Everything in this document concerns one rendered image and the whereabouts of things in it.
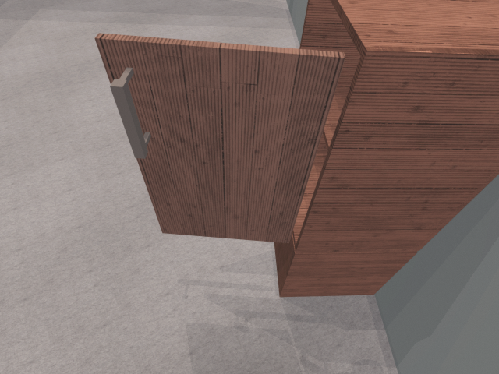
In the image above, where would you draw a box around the handle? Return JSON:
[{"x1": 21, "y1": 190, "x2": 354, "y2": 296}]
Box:
[{"x1": 110, "y1": 67, "x2": 151, "y2": 159}]

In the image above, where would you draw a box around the cupboard door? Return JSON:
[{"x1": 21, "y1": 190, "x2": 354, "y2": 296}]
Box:
[{"x1": 95, "y1": 33, "x2": 345, "y2": 243}]

